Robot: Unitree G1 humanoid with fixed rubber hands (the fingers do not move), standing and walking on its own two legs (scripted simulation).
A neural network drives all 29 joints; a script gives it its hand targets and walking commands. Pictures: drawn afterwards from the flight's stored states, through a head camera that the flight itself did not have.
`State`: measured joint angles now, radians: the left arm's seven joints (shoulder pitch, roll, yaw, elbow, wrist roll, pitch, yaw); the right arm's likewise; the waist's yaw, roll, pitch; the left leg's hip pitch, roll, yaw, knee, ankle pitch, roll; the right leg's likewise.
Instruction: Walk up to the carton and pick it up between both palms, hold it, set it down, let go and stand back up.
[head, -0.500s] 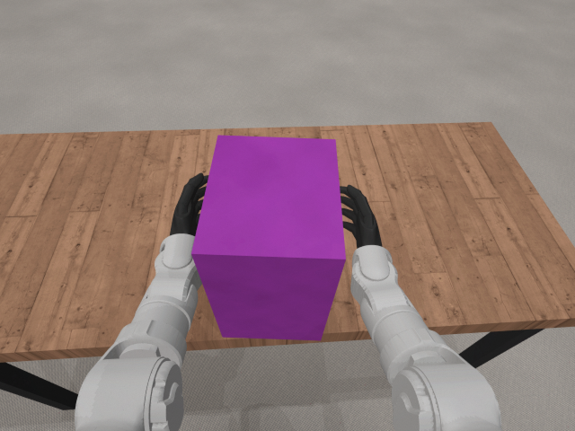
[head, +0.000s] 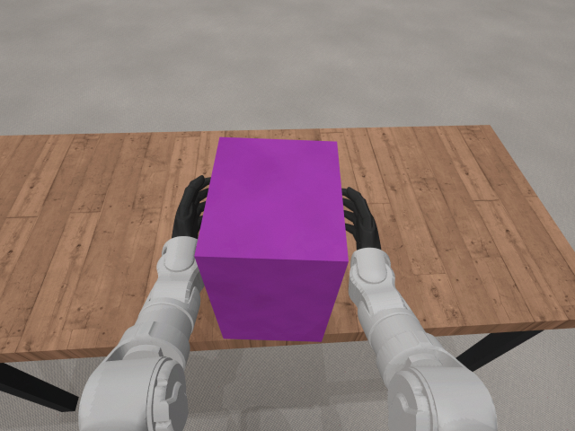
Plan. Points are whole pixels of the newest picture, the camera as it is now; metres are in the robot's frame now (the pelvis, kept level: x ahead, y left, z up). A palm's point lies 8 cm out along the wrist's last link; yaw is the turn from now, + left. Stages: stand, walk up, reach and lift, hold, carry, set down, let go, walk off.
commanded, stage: reach and lift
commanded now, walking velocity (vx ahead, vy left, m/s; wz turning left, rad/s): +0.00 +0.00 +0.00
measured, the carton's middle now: (275, 248) +0.38 +0.03 +0.02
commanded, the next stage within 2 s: none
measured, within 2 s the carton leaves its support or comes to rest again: leaves its support in 0.84 s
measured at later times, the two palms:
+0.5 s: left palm (190, 231) +0.39 +0.16 +0.05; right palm (364, 242) +0.38 -0.10 +0.04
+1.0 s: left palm (194, 229) +0.38 +0.14 +0.06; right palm (372, 244) +0.37 -0.11 +0.05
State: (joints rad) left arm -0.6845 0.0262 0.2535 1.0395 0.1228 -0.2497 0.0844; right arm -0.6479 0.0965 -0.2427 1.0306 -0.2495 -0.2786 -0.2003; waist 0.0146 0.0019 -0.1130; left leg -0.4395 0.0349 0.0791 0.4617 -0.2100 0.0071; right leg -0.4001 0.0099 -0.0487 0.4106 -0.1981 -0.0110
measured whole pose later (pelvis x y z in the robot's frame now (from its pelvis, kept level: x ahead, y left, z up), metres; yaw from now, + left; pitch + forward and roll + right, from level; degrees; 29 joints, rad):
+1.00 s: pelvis +0.00 +0.00 +0.00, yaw +0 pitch +10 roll -1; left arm -0.67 -0.02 0.25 1.05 0.12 -0.30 0.12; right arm -0.61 0.10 -0.24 1.03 -0.18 -0.34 -0.25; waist 0.01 0.00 -0.16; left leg -0.44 0.03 0.08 0.46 -0.20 0.01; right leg -0.40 0.01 -0.05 0.41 -0.19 -0.01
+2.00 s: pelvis -0.03 +0.00 +0.00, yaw +1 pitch +2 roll -1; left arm -0.73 -0.03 0.20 0.59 0.13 0.32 0.15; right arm -0.65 0.07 -0.16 0.73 0.10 0.09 -0.23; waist 0.01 -0.02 -0.13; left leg -0.30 0.03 0.06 0.44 -0.17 0.01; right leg -0.24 0.01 -0.06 0.37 -0.16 -0.01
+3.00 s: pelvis -0.04 +0.00 +0.00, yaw +1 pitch -2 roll -1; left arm -0.82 -0.03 0.25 0.44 0.20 0.61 0.15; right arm -0.80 0.03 -0.16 0.67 0.14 0.36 -0.22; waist -0.03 -0.03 -0.06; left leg -0.23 0.03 0.06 0.44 -0.17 0.01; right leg -0.17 0.01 -0.06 0.35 -0.14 -0.01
